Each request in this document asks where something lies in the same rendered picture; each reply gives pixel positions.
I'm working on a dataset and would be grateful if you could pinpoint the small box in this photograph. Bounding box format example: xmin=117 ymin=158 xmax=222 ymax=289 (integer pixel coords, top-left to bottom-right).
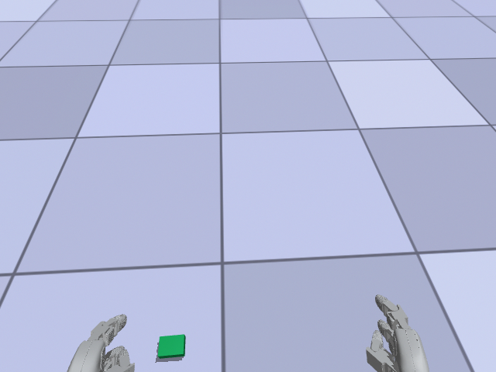
xmin=158 ymin=335 xmax=185 ymax=359

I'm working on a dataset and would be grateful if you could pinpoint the right robot hand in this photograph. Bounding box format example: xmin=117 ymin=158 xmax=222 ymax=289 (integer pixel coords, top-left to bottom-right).
xmin=366 ymin=294 xmax=429 ymax=372

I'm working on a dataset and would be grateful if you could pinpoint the left robot hand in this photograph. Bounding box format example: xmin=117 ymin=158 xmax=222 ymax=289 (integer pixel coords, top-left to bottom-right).
xmin=67 ymin=315 xmax=135 ymax=372

